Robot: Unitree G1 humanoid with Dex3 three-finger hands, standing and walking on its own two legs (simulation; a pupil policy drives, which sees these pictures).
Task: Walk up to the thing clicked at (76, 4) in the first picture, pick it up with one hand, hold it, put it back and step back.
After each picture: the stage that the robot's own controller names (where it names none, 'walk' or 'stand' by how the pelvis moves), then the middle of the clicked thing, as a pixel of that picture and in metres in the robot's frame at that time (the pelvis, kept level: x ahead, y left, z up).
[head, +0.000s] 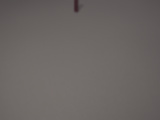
stand; (76, 3) +2.14 +0.06 -0.65
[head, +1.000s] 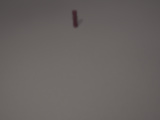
walk; (75, 19) +2.01 +0.20 -0.65
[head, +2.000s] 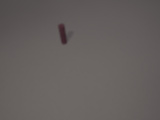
walk; (62, 34) +1.41 +0.29 -0.65
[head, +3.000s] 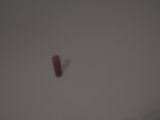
walk; (57, 66) +0.94 +0.26 -0.64
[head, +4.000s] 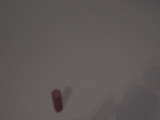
walk; (57, 101) +0.59 +0.18 -0.63
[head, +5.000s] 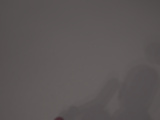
stand; out of the picture +0.37 +0.17 -0.63
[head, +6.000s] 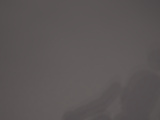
stand; out of the picture +0.35 +0.14 -0.65
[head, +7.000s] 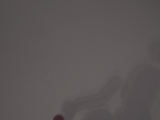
stand; out of the picture +0.37 +0.15 -0.64
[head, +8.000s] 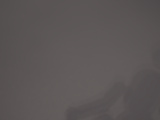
stand; out of the picture +0.35 +0.17 -0.65
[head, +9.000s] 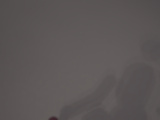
stand; out of the picture +0.38 +0.19 -0.65
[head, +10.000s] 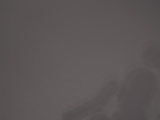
stand; out of the picture +0.36 +0.18 -0.66
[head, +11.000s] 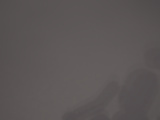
stand; out of the picture +0.36 +0.16 -0.66
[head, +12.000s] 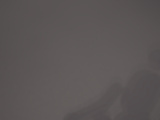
stand; out of the picture +0.37 +0.15 -0.66
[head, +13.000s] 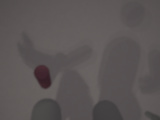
go down; (43, 78) +0.42 +0.17 -0.40
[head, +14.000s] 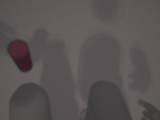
go down; (22, 58) +0.44 +0.21 -0.27
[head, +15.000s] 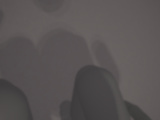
close in; out of the picture +0.43 +0.26 -0.17
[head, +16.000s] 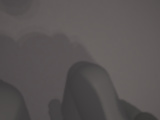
close; out of the picture +0.43 +0.27 -0.16
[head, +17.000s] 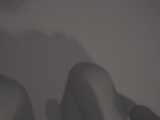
lift; out of the picture +0.40 +0.27 -0.16
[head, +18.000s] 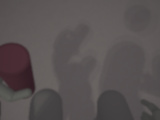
lift; (19, 77) +0.32 +0.20 +0.00
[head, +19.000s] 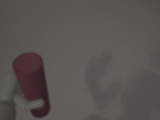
hold; (35, 90) +0.30 +0.16 +0.06
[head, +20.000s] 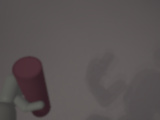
hold; (35, 91) +0.30 +0.16 +0.05
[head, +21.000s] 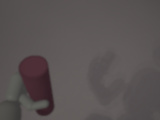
hold; (40, 90) +0.30 +0.14 +0.05
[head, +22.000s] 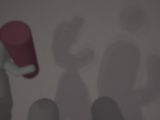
crouch; (24, 56) +0.41 +0.18 -0.02
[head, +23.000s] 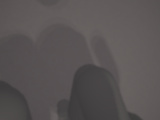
lower; out of the picture +0.42 +0.27 -0.15
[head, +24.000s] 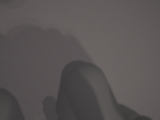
lower; out of the picture +0.43 +0.29 -0.17
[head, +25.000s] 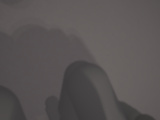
lower; out of the picture +0.43 +0.29 -0.16
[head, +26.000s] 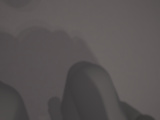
lower; out of the picture +0.42 +0.29 -0.16
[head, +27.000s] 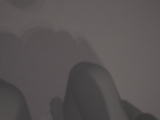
loosen; out of the picture +0.41 +0.28 -0.16
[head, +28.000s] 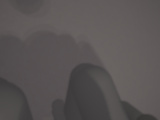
open; out of the picture +0.41 +0.26 -0.16
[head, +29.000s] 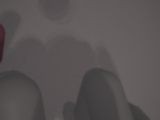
stand; out of the picture +0.41 +0.25 -0.18
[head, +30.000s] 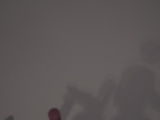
stand; (55, 119) +0.38 +0.14 -0.56
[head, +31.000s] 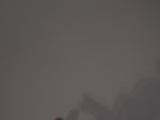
stand; out of the picture +0.39 +0.15 -0.60
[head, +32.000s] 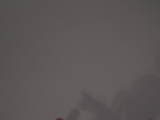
stand; out of the picture +0.38 +0.14 -0.60
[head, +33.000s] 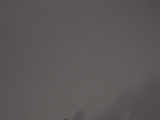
stand; out of the picture +0.40 +0.14 -0.65
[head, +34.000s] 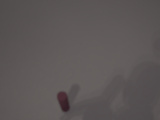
walk; (63, 102) +0.49 +0.16 -0.64
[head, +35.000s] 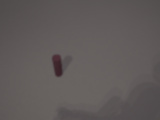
walk; (57, 66) +0.79 +0.18 -0.63
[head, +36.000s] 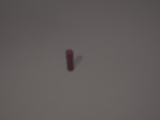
stand; (69, 60) +1.04 +0.15 -0.64
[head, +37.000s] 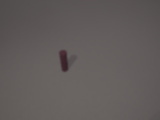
stand; (64, 61) +1.02 +0.18 -0.66
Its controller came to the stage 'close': yes
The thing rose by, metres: 0.69
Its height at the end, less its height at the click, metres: +0.00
